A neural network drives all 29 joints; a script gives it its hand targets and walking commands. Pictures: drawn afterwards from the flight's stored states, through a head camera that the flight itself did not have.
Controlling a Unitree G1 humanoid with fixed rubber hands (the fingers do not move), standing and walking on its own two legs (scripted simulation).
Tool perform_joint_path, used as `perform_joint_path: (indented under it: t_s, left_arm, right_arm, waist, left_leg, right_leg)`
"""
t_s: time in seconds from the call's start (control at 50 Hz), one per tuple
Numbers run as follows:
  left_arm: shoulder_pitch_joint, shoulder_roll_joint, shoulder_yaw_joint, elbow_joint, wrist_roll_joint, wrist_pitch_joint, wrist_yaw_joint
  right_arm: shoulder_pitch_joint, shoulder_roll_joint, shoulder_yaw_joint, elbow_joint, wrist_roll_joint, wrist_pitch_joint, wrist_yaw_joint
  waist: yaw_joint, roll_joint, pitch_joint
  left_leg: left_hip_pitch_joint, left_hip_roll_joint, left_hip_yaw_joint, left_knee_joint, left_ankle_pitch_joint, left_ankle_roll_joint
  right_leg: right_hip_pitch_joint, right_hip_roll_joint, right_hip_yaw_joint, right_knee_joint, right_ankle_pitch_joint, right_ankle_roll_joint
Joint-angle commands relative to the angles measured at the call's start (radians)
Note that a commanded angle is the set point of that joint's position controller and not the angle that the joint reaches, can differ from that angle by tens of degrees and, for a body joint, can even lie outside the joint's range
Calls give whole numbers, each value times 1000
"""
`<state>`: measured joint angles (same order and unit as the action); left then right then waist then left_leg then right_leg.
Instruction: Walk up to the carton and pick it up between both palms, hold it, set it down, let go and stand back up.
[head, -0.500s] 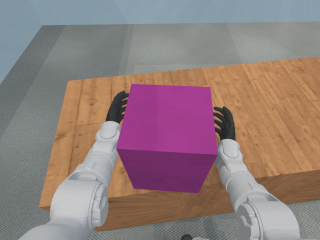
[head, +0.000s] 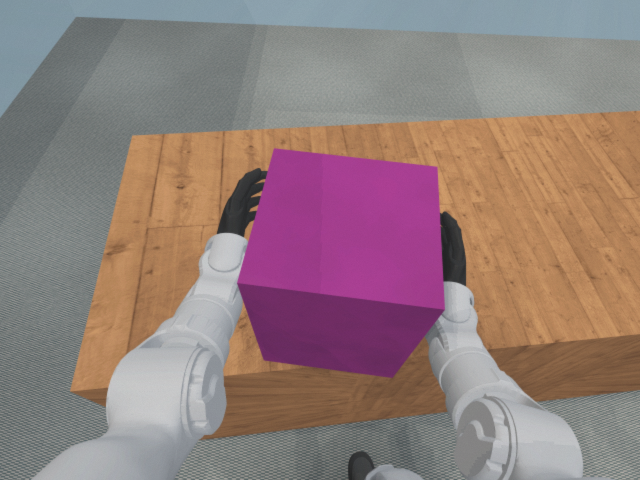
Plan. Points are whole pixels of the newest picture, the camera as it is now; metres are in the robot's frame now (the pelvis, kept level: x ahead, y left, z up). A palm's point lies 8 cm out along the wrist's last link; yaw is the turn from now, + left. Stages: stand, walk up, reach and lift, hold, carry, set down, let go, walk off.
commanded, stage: reach and lift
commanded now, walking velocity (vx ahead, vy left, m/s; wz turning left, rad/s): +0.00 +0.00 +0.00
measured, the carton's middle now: (339, 275) +0.37 -0.05 +0.00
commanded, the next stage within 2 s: none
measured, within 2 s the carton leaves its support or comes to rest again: leaves its support in 1.74 s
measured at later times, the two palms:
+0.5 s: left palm (231, 234) +0.43 +0.08 +0.04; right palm (445, 276) +0.34 -0.19 +0.01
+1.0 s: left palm (230, 233) +0.43 +0.08 +0.04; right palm (444, 276) +0.34 -0.19 +0.01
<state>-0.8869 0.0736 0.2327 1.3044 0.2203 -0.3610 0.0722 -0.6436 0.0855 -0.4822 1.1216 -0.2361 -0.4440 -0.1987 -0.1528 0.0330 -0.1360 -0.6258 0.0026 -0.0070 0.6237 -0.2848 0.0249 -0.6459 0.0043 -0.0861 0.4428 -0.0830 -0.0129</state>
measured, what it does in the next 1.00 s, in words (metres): stands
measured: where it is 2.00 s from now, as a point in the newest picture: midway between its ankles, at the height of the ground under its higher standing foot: outside the picture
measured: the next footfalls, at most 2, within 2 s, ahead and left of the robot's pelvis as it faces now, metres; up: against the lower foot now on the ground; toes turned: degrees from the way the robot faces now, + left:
none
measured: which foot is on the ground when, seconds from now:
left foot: down 0.00-1.00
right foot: down 0.00-1.00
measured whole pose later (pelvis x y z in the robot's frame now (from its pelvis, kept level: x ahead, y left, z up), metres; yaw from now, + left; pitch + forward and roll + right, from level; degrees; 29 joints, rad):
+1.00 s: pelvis +0.01 -0.01 +0.01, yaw +1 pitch +14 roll -2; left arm -0.80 0.05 0.35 1.26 0.34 -0.41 0.01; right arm -0.56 0.14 -0.57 1.09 -0.35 -0.53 -0.20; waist -0.13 0.02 -0.09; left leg -0.47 0.00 -0.02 0.46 -0.23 0.01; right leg -0.48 0.01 -0.10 0.28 -0.03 -0.03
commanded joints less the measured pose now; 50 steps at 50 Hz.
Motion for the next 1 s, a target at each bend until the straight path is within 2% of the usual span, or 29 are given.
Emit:
perform_joint_path:
  t_s: [0.0,0.02,0.04,0.1,0.14,0.16,0.18,0.2,0.22,0.28,0.32,0.36,0.38,0.4,0.44,0.5,0.58,0.6,0.64,0.68,0.7,0.72,0.74,0.76,0.78,0.8,0.84,0.92,0.98]
  left_arm:
    - [-309,-686,-147,47,142,-60,-147]
    - [-330,-693,-153,55,143,-67,-146]
    - [-306,-698,-140,54,150,-73,-152]
    - [-332,-704,-146,48,151,-87,-151]
    - [-353,-697,-148,13,148,-93,-150]
    - [-332,-689,-130,13,161,-94,-156]
    - [-320,-703,-136,14,158,-95,-152]
    - [-285,-707,-130,13,170,-93,-148]
    - [-292,-698,-129,7,162,-98,-151]
    - [-269,-713,-142,10,165,-97,-153]
    - [-257,-682,-127,-8,160,-94,-165]
    - [-283,-695,-135,-26,160,-91,-171]
    - [-274,-709,-153,-26,159,-89,-169]
    - [-294,-679,-140,-35,158,-88,-171]
    - [-298,-690,-139,-52,168,-83,-164]
    - [-268,-691,-136,-62,183,-68,-167]
    - [-290,-713,-145,-63,178,-65,-165]
    - [-262,-723,-143,-53,190,-53,-164]
    - [-273,-722,-131,-70,192,-58,-162]
    - [-284,-730,-137,-76,183,-58,-155]
    - [-257,-724,-121,-50,200,-55,-158]
    - [-268,-710,-119,-31,185,-52,-165]
    - [-268,-704,-100,-28,193,-51,-170]
    - [-266,-706,-106,-35,198,-48,-171]
    - [-285,-710,-86,-10,203,-49,-176]
    - [-305,-704,-106,-22,192,-51,-171]
    - [-295,-711,-97,-39,193,-52,-171]
    - [-308,-702,-89,-20,189,-52,-175]
    - [-300,-698,-84,-25,198,-49,-173]
  right_arm:
    - [-533,583,282,-70,-192,-73,174]
    - [-522,575,257,-49,-223,-64,180]
    - [-509,592,285,-73,-232,-65,179]
    - [-501,584,261,-31,-259,-78,180]
    - [-462,602,261,12,-266,-76,180]
    - [-461,616,258,5,-262,-83,181]
    - [-467,611,265,3,-260,-86,182]
    - [-476,604,294,-35,-248,-92,187]
    - [-458,614,304,-15,-249,-95,182]
    - [-436,612,324,1,-217,-103,173]
    - [-407,634,342,-22,-226,-101,163]
    - [-416,635,330,-37,-235,-98,156]
    - [-411,627,322,-32,-231,-106,153]
    - [-431,643,334,-31,-224,-102,154]
    - [-425,625,317,-35,-237,-107,149]
    - [-391,636,311,-23,-225,-113,146]
    - [-426,633,300,-37,-227,-129,140]
    - [-397,616,286,-8,-233,-122,139]
    - [-405,629,279,-9,-238,-123,141]
    - [-407,624,268,-3,-240,-128,139]
    - [-411,633,280,-15,-243,-133,138]
    - [-417,615,275,1,-245,-127,133]
    - [-419,628,279,-20,-255,-122,130]
    - [-394,623,277,-7,-241,-121,132]
    - [-431,644,265,-16,-251,-123,128]
    - [-428,624,248,29,-255,-120,130]
    - [-435,625,251,-1,-254,-132,127]
    - [-430,630,264,3,-259,-135,119]
    - [-433,615,265,20,-255,-132,117]
  waist:
    - [28,97,-535]
    - [-6,84,-504]
    - [8,66,-490]
    - [-14,91,-427]
    - [-25,76,-398]
    - [-5,70,-420]
    - [-11,85,-424]
    - [21,74,-440]
    - [9,52,-431]
    - [-2,67,-382]
    - [18,11,-383]
    - [16,15,-398]
    - [-8,29,-407]
    - [23,35,-387]
    - [0,32,-376]
    - [25,76,-364]
    - [23,72,-415]
    - [13,99,-400]
    - [32,89,-394]
    - [15,115,-418]
    - [33,82,-411]
    - [20,67,-376]
    - [34,44,-379]
    - [21,53,-342]
    - [28,32,-355]
    - [4,58,-352]
    - [33,87,-379]
    - [14,51,-368]
    - [36,53,-346]
  left_leg:
    - [208,-10,7,-148,211,-80]
    - [225,-5,-5,-171,182,-84]
    - [192,-16,6,-167,184,-79]
    - [198,-4,-3,-174,220,-96]
    - [219,-8,-4,-185,245,-100]
    - [217,-10,9,-177,277,-99]
    - [220,-9,10,-176,312,-104]
    - [247,-8,3,-165,334,-99]
    - [240,-11,16,-168,360,-103]
    - [222,-13,1,-174,376,-99]
    - [175,-22,13,-202,317,-81]
    - [162,-22,15,-219,272,-79]
    - [184,-19,7,-203,305,-87]
    - [155,-23,18,-206,267,-82]
    - [186,-20,16,-222,276,-79]
    - [200,-18,23,-212,305,-90]
    - [203,-10,22,-210,318,-89]
    - [225,-5,17,-218,321,-93]
    - [215,-7,20,-219,299,-90]
    - [240,-5,11,-233,290,-95]
    - [235,-8,25,-222,309,-91]
    - [205,-5,18,-231,265,-89]
    - [177,-6,20,-240,252,-74]
    - [160,-9,20,-248,238,-73]
    - [163,-12,33,-252,217,-67]
    - [149,-6,21,-260,191,-72]
    - [166,-2,28,-249,205,-77]
    - [143,-13,34,-251,190,-64]
    - [116,-10,31,-256,140,-55]
  right_leg:
    - [517,22,2,-28,185,-33]
    - [514,25,-7,-45,176,-32]
    - [548,20,5,-44,196,-26]
    - [529,23,-10,-40,208,-32]
    - [534,26,-11,-54,226,-34]
    - [560,25,-5,-54,250,-34]
    - [559,21,-1,-46,266,-38]
    - [556,31,0,-43,292,-34]
    - [580,29,3,-52,329,-36]
    - [609,27,-1,-47,360,-34]
    - [703,15,21,-62,378,-20]
    - [690,15,17,-68,324,-14]
    - [674,20,6,-58,353,-21]
    - [675,11,13,-67,326,-22]
    - [644,14,2,-81,319,-19]
    - [647,18,-6,-83,306,-23]
    - [633,25,-5,-88,305,-28]
    - [639,23,-10,-98,291,-26]
    - [627,24,-15,-98,262,-28]
    - [609,23,-24,-108,241,-30]
    - [605,26,-17,-103,277,-31]
    - [610,23,-25,-113,236,-29]
    - [634,20,-19,-110,242,-25]
    - [634,15,-13,-109,238,-25]
    - [636,13,-8,-115,221,-24]
    - [610,13,-21,-113,191,-25]
    - [604,20,-15,-110,196,-28]
    - [611,11,-11,-114,207,-22]
    - [600,14,-6,-118,163,-21]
